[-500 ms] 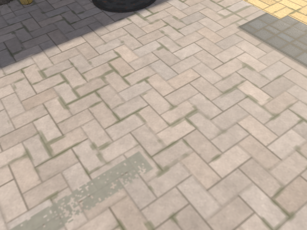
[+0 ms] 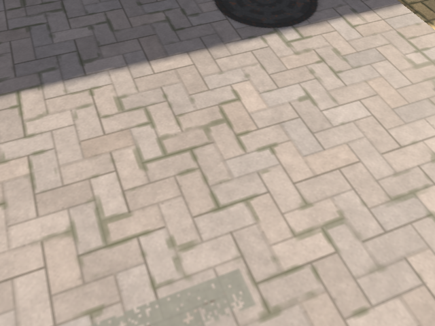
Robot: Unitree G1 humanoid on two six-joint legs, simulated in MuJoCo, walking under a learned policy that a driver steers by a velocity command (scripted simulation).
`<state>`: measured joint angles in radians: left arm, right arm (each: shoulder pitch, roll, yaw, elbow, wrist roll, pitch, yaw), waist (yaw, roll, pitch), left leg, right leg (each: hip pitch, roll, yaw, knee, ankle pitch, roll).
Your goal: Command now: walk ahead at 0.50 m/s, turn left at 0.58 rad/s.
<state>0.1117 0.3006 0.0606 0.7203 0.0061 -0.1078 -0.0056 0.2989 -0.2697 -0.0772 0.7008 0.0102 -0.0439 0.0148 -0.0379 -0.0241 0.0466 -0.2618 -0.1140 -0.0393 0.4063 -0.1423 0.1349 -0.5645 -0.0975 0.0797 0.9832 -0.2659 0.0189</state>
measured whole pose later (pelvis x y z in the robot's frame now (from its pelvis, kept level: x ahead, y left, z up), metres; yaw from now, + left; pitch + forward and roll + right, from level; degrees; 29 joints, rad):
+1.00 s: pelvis +0.49 +0.10 -0.01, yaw +26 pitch +1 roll +1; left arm 0.18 0.31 0.06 0.83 -0.01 -0.07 -0.01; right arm 0.31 -0.26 -0.06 0.74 0.00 -0.07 0.02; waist -0.02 -0.04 0.02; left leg -0.19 -0.07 0.03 0.33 -0.16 0.08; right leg -0.61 -0.13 0.03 1.05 -0.24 0.02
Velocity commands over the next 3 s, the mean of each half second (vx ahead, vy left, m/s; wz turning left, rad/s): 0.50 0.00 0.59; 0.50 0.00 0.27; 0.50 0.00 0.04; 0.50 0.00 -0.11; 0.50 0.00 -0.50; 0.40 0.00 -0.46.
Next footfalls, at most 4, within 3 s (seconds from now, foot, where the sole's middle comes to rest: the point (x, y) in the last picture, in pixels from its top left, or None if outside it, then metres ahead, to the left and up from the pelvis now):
0.26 right None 0.32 -0.16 -0.79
0.76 left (154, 318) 0.50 0.19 -0.79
1.30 right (183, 211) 0.88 0.11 -0.79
1.84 left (91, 180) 1.02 0.45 -0.79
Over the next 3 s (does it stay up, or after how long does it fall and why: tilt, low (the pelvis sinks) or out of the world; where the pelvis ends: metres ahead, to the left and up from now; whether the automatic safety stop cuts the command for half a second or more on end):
stays up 1.51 0.43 -0.03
